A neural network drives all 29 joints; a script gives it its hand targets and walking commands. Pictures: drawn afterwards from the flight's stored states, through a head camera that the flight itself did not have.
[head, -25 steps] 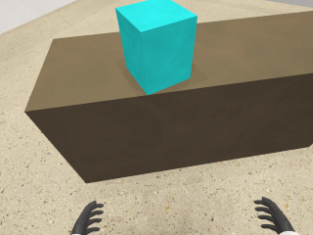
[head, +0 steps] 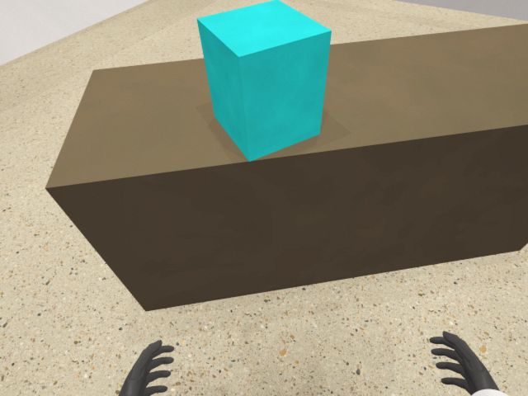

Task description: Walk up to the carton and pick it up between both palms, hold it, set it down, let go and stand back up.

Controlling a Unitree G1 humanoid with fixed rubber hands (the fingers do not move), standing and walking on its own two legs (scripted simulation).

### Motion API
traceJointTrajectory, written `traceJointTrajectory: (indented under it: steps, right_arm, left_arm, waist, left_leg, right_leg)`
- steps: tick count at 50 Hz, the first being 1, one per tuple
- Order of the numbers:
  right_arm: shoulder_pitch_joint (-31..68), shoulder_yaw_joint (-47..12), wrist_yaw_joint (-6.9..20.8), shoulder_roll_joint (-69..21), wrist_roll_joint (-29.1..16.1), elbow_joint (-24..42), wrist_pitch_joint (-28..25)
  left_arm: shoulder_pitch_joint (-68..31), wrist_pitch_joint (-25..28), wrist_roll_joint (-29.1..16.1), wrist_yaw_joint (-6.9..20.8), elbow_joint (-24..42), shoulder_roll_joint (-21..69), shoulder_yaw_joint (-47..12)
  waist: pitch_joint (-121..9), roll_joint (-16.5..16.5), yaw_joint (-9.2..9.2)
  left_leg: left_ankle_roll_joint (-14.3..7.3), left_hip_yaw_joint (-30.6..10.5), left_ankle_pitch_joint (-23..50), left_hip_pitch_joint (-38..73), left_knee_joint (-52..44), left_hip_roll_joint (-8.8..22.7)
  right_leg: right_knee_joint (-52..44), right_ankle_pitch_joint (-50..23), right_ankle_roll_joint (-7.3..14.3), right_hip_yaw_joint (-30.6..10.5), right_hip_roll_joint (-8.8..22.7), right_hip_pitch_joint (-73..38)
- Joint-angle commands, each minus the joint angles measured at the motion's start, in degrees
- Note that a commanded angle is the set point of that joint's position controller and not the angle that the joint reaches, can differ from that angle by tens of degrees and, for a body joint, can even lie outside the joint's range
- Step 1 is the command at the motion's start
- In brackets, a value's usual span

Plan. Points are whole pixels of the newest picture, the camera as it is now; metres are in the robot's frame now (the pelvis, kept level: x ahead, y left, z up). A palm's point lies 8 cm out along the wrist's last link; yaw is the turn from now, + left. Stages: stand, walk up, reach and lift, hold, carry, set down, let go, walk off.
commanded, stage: walk up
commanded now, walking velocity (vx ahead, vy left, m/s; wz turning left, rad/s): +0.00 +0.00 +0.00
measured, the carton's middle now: (263, 80) +0.75 +0.04 +0.09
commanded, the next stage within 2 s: none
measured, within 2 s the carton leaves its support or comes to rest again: neither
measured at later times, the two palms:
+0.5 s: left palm out of the picture +0.09 +0.24 -0.08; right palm out of the picture +0.15 -0.36 -0.09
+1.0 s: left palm (126, 390) +0.16 +0.26 -0.11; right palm (502, 326) +0.24 -0.35 -0.07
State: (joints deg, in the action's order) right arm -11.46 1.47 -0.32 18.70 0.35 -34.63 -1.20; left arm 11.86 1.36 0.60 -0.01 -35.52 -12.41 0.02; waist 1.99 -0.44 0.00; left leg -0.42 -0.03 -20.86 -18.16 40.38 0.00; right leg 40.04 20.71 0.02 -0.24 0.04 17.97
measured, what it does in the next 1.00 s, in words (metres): walks ahead: left foot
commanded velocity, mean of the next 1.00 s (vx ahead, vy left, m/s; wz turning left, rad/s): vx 0.00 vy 0.00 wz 0.00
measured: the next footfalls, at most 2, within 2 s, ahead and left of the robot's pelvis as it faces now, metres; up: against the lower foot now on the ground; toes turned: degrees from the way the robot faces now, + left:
left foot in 0.72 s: +0.22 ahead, +0.09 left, +0.00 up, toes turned +8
right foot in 1.12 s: +0.26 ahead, -0.16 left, +0.00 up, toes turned +6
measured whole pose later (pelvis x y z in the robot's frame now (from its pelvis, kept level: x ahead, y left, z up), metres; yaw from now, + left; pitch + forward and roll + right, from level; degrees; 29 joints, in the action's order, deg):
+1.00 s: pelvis +0.12 -0.04 -0.01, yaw +7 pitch -5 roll +0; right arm -22.4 3.6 0.5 25.0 0.4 -35.3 -5.4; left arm 21.4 0.9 1.0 2.2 -35.8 -19.9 4.2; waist 5.0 2.1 0.2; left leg -2.8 1.2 -17.6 -22.9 44.9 -0.3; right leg 61.6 29.0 2.4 -2.2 1.8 28.5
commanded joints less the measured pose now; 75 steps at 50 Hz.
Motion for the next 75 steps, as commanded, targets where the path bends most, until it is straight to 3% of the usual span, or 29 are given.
traceJointTrajectory:
  steps: [1,2,3,5,6,11,13,14,15,16,18,21,29,32,35,36,37,38,39,43,51,54,55,56,57,58,62,71,75]
  right_arm:
    - [2.2,3.6,-0.2,11.7,1.0,0.7,-2.9]
    - [-8.2,5.3,0.8,15.9,2.0,1.5,-4.2]
    - [-10.8,6.5,1.2,18.5,2.3,0.1,-4.5]
    - [-13.9,8.0,1.3,20.7,2.9,-0.1,-5.1]
    - [-14.5,8.2,1.1,20.7,2.7,0.5,-5.7]
    - [-10.0,7.9,1.4,20.6,2.1,2.3,-5.9]
    - [-3.8,6.2,1.7,17.1,2.1,4.0,-5.2]
    - [-3.2,4.4,1.7,11.6,1.7,4.7,-4.8]
    - [-5.9,3.4,1.1,9.5,1.1,5.5,-4.3]
    - [-4.6,4.5,0.4,15.8,1.0,3.7,-4.2]
    - [-8.2,5.2,1.0,17.0,0.9,0.0,-4.3]
    - [-11.1,5.3,1.6,16.0,1.2,-1.0,-3.7]
    - [-5.5,5.7,1.4,17.5,0.9,0.9,-3.4]
    - [-5.7,5.7,1.6,17.3,0.8,1.4,-4.5]
    - [-19.9,6.5,0.9,16.7,1.3,-3.1,-6.0]
    - [-25.8,7.9,0.0,20.0,2.5,-4.1,-6.2]
    - [-25.3,8.4,-0.8,24.6,2.8,-2.2,-6.4]
    - [-22.1,8.9,-0.8,26.3,1.1,-1.3,-6.2]
    - [-19.7,8.3,-0.8,25.1,0.5,-0.5,-6.0]
    - [-13.0,7.4,-0.1,22.2,1.1,1.1,-5.8]
    - [-10.6,8.6,0.3,24.9,1.6,1.8,-4.9]
    - [-2.6,7.5,0.4,22.5,2.1,3.2,-4.0]
    - [-3.5,6.3,0.2,17.8,2.6,3.4,-3.3]
    - [-6.5,4.0,0.1,10.3,2.0,3.3,-2.8]
    - [-5.8,4.1,-0.1,13.9,1.5,3.5,-2.9]
    - [-4.7,5.7,0.1,20.2,1.2,2.1,-3.6]
    - [-9.8,6.6,1.4,19.9,1.0,-1.9,-3.1]
    - [-6.2,5.9,1.1,19.1,0.6,-0.3,-2.9]
    - [-4.2,5.1,1.0,16.8,0.7,1.8,-4.7]
  left_arm:
    - [-3.0,2.3,0.4,-0.6,0.2,-17.1,5.4]
    - [0.9,3.3,2.2,1.3,3.9,-21.9,8.9]
    - [-0.9,3.2,2.8,1.9,4.1,-21.7,8.8]
    - [-3.6,2.8,2.7,2.6,5.8,-18.9,8.3]
    - [-3.6,3.1,2.7,2.5,5.9,-19.7,8.6]
    - [2.9,4.5,2.4,3.3,3.1,-19.6,9.4]
    - [12.2,5.3,2.0,2.7,-0.4,-20.2,10.4]
    - [20.1,5.9,2.6,1.8,-1.7,-23.9,11.9]
    - [18.7,6.3,2.8,1.4,0.3,-28.8,12.3]
    - [14.8,5.6,1.9,1.5,0.3,-28.9,11.7]
    - [11.0,5.3,1.1,0.8,0.7,-25.0,10.5]
    - [11.2,5.4,1.3,0.7,1.0,-24.3,10.1]
    - [12.3,3.9,1.4,1.4,2.9,-27.1,10.4]
    - [11.0,3.6,1.3,1.7,3.5,-27.2,10.1]
    - [7.6,2.8,0.7,1.8,4.9,-23.1,8.2]
    - [9.9,2.5,0.4,1.7,5.3,-18.7,7.0]
    - [12.2,2.2,-0.2,2.2,6.1,-15.5,6.1]
    - [11.9,1.3,-0.2,1.7,4.0,-22.6,7.8]
    - [10.5,1.0,-0.3,1.8,3.2,-25.5,8.4]
    - [15.9,0.7,0.4,2.5,-0.8,-23.5,8.9]
    - [14.1,1.7,1.0,2.8,-1.0,-24.4,9.8]
    - [25.3,2.8,1.0,2.2,-4.2,-23.9,10.9]
    - [32.9,3.4,1.3,1.3,-6.3,-25.3,12.1]
    - [30.2,3.7,2.2,0.4,-4.3,-29.0,12.5]
    - [21.3,4.3,2.2,0.0,0.7,-29.8,11.6]
    - [15.5,4.3,1.1,0.1,0.9,-32.0,11.5]
    - [15.6,4.6,0.7,0.1,-0.1,-27.2,10.1]
    - [17.6,4.0,0.4,0.3,1.0,-28.0,9.9]
    - [18.5,3.7,0.5,0.4,1.5,-28.0,9.4]
  waist:
    - [-6.6,0.9,-0.06]
    - [-9.6,3.7,-1.16]
    - [-5.4,2.1,-2.76]
    - [3.7,-6.6,-4.76]
    - [5.3,-3.9,-4.96]
    - [-4.5,-5.7,-0.86]
    - [-7.0,-2.6,5.75]
    - [-7.6,13.4,9.88]
    - [-2.8,21.2,7.7]
    - [2.2,11.8,6.4]
    - [3.8,3.2,3.0]
    - [1.7,7.8,2.1]
    - [8.2,9.2,4.49]
    - [7.0,10.2,3.73]
    - [-3.8,3.4,-4.23]
    - [-7.6,-5.6,-6.38]
    - [-8.0,-13.7,-4.48]
    - [-6.4,-4.1,-4.0]
    - [-0.6,0.0,-2.79]
    - [2.9,-5.7,0.03]
    - [1.9,-7.7,-0.48]
    - [-1.9,-3.4,7.55]
    - [-2.5,6.5,10.69]
    - [3.0,22.6,9.57]
    - [9.3,12.8,6.03]
    - [13.4,6.9,3.88]
    - [7.9,8.2,2.33]
    - [8.6,9.9,4.6]
    - [5.7,11.3,5.35]
  left_leg:
    - [-4.2,-6.0,16.3,3.4,-6.5,5.8]
    - [-8.2,-12.3,-8.2,4.9,-7.5,5.6]
    - [-10.3,-18.6,-25.0,5.5,-13.0,7.3]
    - [-15.5,-34.7,-32.6,13.1,-26.6,17.4]
    - [-17.2,-37.5,-25.9,15.3,-26.4,19.2]
    - [-14.6,-22.2,-1.2,8.6,-17.5,15.7]
    - [-9.1,-10.1,2.1,-8.6,-3.5,8.9]
    - [-5.2,-3.0,0.1,-20.7,18.7,0.1]
    - [-1.6,-3.2,-11.9,-33.2,28.1,-7.0]
    - [-2.6,-8.8,-11.2,-32.8,29.6,-4.6]
    - [-2.6,-10.1,-1.8,-28.1,26.5,-1.3]
    - [-1.2,-7.0,2.1,-22.4,24.1,-0.6]
    - [-1.0,-3.1,3.7,-22.8,13.3,3.5]
    - [-1.5,0.2,2.9,-16.0,6.2,3.9]
    - [-2.7,1.9,9.1,13.3,-9.8,-1.1]
    - [-3.2,-8.1,4.0,21.0,-13.2,2.5]
    - [-6.8,-37.7,-5.9,25.2,-20.5,17.2]
    - [-11.9,-49.4,-17.5,19.0,-25.7,20.7]
    - [-12.5,-44.8,-18.8,13.2,-24.8,20.0]
    - [-10.8,-28.4,-23.7,1.3,-25.9,15.1]
    - [-15.8,-25.4,-29.1,-5.4,-20.8,17.7]
    - [-10.8,-13.6,-24.3,-19.8,-7.0,12.4]
    - [-7.5,-6.4,-22.8,-29.2,10.1,6.8]
    - [-3.0,3.4,-13.8,-38.1,31.7,-2.8]
    - [-1.4,-2.6,-6.5,-40.3,35.5,-4.0]
    - [-2.0,-8.0,-3.4,-36.7,34.8,-1.3]
    - [-0.9,-4.0,5.6,-27.6,27.4,2.0]
    - [-0.1,-0.8,4.7,-28.1,17.8,3.4]
    - [-1.2,1.3,-1.7,-22.9,8.7,3.1]
  right_leg:
    - [-6.3,-15.4,4.8,-5.7,5.2,-2.3]
    - [-3.2,11.5,6.8,-6.7,4.0,0.3]
    - [-0.3,22.3,6.8,-8.0,3.4,8.8]
    - [12.1,14.3,3.9,0.4,0.9,27.3]
    - [13.5,12.2,3.6,-2.5,3.1,30.7]
    - [2.3,6.3,3.0,0.4,3.1,11.8]
    - [-8.6,-2.7,4.4,1.3,0.5,-12.0]
    - [-19.7,7.9,5.4,-14.6,7.7,-23.3]
    - [-27.5,12.0,7.1,-38.9,20.7,-22.2]
    - [-27.3,15.5,10.3,-41.3,23.1,-15.7]
    - [-22.8,-0.4,7.3,-27.4,18.1,-14.2]
    - [-19.5,-17.2,7.2,-16.3,14.5,-11.2]
    - [-22.9,7.9,13.4,-15.5,17.9,-6.0]
    - [-19.2,0.8,15.1,-12.4,17.9,-5.4]
    - [5.2,-20.6,10.2,-0.7,11.2,1.6]
    - [21.5,-16.2,6.7,2.6,6.7,8.1]
    - [29.8,8.9,3.0,2.0,-1.2,20.7]
    - [32.1,11.4,2.5,-3.6,-1.7,21.6]
    - [32.6,10.2,2.7,-5.3,0.6,21.6]
    - [25.7,5.5,1.9,-3.1,2.9,16.8]
    - [14.5,5.4,1.6,-0.1,5.4,14.1]
    - [-0.5,-0.2,5.0,1.1,3.3,-9.8]
    - [-6.5,6.7,3.9,-2.8,1.8,-20.2]
    - [-19.0,31.0,4.6,-27.0,12.4,-13.7]
    - [-32.7,44.8,6.7,-48.9,21.6,-3.5]
    - [-37.3,46.5,8.3,-52.1,22.4,1.0]
    - [-27.2,24.6,5.9,-27.7,14.5,-1.5]
    - [-21.4,12.4,10.6,-20.3,15.1,-6.8]
    - [-12.6,-12.8,14.6,-16.7,16.4,-9.7]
